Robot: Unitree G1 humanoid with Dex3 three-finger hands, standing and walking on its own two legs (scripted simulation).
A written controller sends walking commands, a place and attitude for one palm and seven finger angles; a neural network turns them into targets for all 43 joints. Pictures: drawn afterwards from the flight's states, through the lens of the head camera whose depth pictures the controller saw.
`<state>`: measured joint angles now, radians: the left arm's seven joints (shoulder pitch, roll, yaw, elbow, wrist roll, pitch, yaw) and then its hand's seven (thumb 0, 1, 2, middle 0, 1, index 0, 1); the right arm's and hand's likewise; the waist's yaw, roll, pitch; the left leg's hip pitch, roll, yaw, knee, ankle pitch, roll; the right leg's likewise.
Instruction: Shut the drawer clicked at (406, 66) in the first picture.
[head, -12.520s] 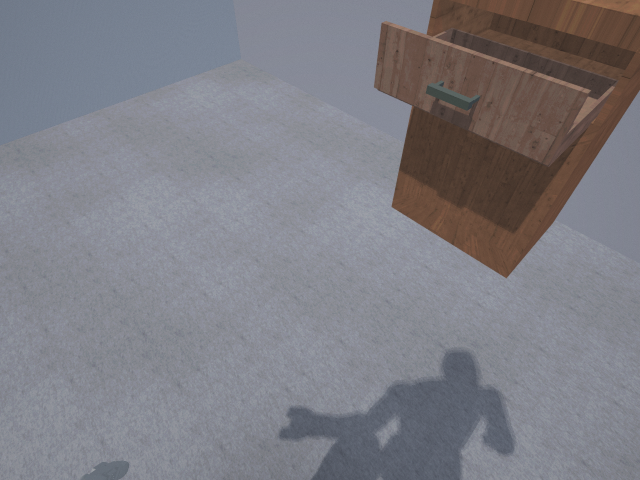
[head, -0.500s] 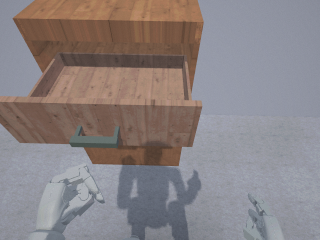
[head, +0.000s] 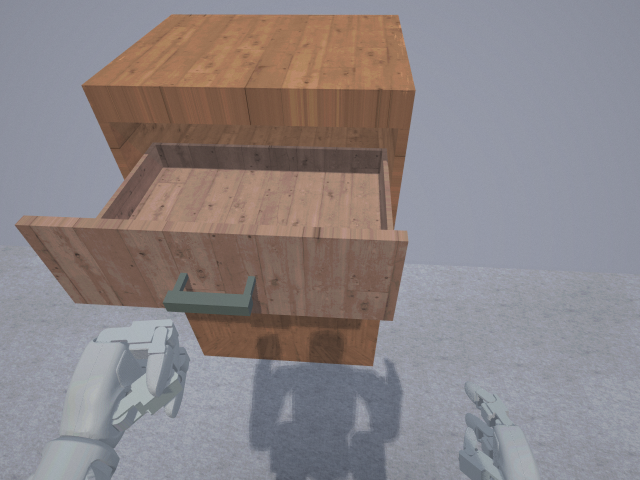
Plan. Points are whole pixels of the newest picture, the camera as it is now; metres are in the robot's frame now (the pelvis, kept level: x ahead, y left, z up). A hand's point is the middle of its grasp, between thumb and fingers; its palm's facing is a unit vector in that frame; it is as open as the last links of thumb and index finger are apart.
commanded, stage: raise the hand and make a fist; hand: left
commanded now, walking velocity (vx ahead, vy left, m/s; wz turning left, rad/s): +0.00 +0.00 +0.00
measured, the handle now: (212, 292) +0.36 +0.19 +0.04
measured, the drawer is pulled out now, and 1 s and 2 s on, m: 0.29 0.29 0.29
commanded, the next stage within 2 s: bring the fist close to the handle in 0.32 s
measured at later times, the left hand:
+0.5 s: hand (180, 383) +0.18 +0.15 +0.13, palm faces +0.04 -1.00 -0.08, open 3.3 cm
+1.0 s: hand (212, 363) +0.23 +0.15 +0.08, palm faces +0.00 -1.00 -0.05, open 3.3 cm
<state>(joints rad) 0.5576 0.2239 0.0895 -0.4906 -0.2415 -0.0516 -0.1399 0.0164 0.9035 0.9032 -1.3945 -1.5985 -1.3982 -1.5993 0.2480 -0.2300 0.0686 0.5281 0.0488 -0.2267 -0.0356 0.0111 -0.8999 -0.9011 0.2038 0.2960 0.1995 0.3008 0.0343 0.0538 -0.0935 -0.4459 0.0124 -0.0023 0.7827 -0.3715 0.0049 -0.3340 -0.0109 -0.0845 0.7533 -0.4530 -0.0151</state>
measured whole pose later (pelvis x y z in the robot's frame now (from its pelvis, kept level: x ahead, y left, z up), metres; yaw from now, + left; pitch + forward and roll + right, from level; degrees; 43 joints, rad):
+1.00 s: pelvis +0.00 -0.01 +0.00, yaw -1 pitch +5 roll +0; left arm 0.37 0.19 0.11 -0.13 -0.23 -0.22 -0.16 0.02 0.90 0.90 -1.40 -1.60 -1.40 -1.60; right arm 0.25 -0.25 0.03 0.59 0.03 -0.25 -0.04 0.01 -0.90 -0.90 0.20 0.30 0.20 0.30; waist -0.01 0.04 -0.06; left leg -0.50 0.02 0.01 0.77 -0.36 -0.01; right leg -0.41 0.00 -0.07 0.78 -0.45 -0.03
